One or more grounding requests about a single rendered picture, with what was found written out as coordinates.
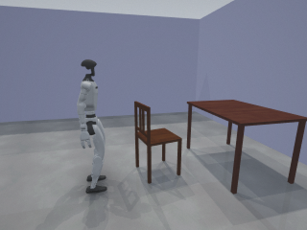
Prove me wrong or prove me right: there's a humanoid robot head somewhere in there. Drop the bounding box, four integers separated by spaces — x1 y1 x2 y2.
81 59 97 81

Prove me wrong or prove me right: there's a robot left thigh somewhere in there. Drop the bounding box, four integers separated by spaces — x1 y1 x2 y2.
93 119 106 154

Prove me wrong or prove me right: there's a robot right forearm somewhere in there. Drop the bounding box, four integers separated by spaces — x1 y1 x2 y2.
77 103 87 131

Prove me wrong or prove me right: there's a chair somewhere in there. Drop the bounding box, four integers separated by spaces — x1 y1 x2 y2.
134 101 182 184

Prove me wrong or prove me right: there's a robot right upper arm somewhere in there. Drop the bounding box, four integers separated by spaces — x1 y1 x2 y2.
77 80 92 109

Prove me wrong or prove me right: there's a table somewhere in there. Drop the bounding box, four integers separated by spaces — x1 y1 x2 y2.
186 100 307 195

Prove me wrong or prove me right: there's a right robot hand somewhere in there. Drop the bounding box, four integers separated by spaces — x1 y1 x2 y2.
80 130 92 149

